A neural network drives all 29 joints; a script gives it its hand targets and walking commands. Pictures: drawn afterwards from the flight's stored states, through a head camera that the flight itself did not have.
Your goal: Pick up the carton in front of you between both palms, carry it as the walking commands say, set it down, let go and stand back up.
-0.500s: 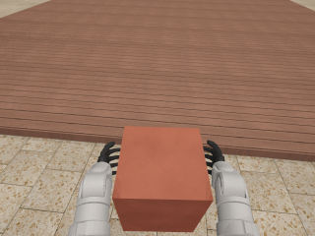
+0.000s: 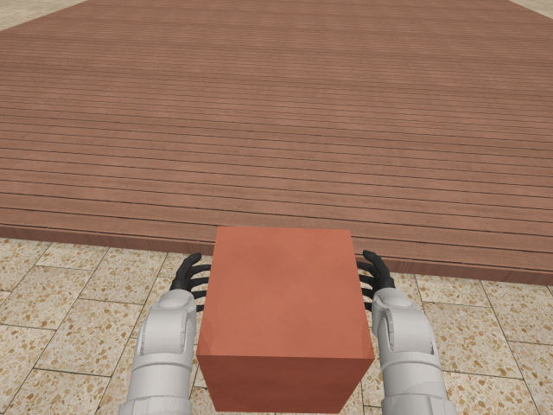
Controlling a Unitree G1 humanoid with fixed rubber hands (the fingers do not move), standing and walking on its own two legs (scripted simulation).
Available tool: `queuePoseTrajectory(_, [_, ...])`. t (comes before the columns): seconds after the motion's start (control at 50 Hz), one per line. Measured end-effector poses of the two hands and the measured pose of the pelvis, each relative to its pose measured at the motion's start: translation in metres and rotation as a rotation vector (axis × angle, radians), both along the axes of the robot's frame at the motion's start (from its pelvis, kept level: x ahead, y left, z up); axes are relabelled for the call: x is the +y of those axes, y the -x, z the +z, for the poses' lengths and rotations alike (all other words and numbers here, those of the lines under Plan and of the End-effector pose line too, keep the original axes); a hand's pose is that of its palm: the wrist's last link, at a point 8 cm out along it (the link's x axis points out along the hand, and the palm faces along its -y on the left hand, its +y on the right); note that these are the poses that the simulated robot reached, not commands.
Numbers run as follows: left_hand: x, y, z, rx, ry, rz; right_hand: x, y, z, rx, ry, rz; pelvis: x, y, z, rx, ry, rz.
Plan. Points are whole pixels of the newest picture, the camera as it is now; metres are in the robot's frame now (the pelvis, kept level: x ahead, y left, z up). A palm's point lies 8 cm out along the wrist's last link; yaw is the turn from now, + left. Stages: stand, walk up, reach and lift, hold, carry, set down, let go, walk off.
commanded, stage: hold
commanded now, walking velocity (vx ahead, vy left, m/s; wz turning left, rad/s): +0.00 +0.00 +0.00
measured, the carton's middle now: (280, 323) +0.29 +0.00 -0.03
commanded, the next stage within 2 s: carry in 0.38 s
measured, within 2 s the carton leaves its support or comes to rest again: neither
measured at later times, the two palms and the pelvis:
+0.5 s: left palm (183, 294) +0.29 +0.15 +0.05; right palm (383, 292) +0.29 -0.15 +0.06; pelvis +0.00 +0.00 -0.01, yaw -1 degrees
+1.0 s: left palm (207, 210) +0.44 +0.13 +0.09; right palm (378, 216) +0.43 -0.17 +0.09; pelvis +0.20 -0.01 +0.00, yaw -1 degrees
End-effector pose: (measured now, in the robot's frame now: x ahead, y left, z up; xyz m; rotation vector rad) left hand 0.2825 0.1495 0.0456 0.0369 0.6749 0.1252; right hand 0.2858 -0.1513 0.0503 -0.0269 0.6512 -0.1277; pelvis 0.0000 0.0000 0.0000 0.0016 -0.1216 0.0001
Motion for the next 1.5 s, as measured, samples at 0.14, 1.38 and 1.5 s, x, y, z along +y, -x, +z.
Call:
queuePoseTrajectory(0.14, [0.0,0.001,0.0,0.001,0.0,0.001,0.0,0.001,0.0,0.001,-0.001,0.0,0.0,0.001,0.0,0.0,0.0,0.0])
queuePoseTrajectory(1.38, [-0.042,-0.37,0.083,-0.148,0.084,0.161,-0.039,-0.398,0.075,-0.137,-0.131,0.026,-0.061,-0.417,0.002,0.209,-0.016,0.038])
queuePoseTrajectory(1.5, [-0.034,-0.481,0.098,-0.183,0.081,0.113,-0.034,-0.495,0.088,-0.176,-0.121,-0.011,-0.049,-0.493,-0.004,0.199,-0.008,0.014])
